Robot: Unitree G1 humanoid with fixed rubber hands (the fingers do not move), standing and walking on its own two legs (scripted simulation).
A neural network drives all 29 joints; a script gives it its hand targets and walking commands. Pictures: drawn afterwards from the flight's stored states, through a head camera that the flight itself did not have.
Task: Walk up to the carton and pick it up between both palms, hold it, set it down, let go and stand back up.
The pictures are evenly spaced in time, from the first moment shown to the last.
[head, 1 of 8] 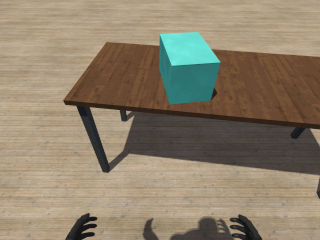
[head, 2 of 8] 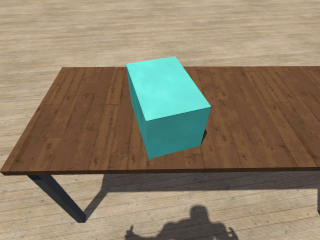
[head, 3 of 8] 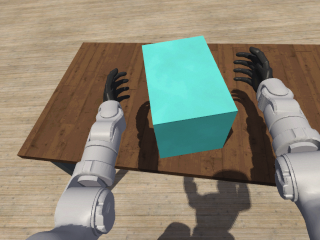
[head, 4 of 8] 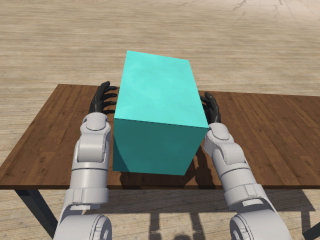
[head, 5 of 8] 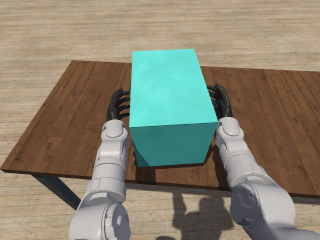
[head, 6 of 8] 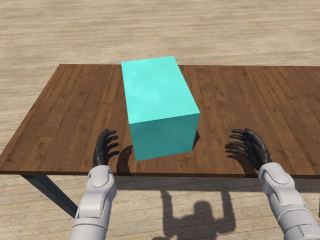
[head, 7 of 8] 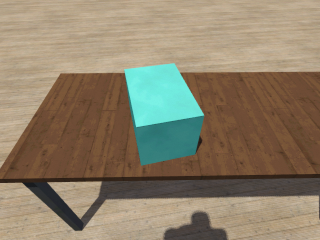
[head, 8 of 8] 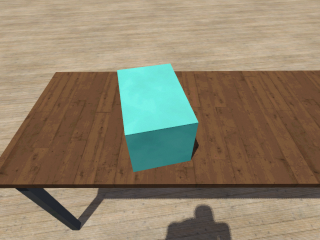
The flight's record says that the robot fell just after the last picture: no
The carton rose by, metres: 0.19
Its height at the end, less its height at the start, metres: +0.00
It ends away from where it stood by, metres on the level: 0.00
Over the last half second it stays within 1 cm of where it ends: yes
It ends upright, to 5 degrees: yes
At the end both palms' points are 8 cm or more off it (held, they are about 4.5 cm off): yes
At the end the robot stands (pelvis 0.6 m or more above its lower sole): yes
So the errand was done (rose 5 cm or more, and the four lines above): yes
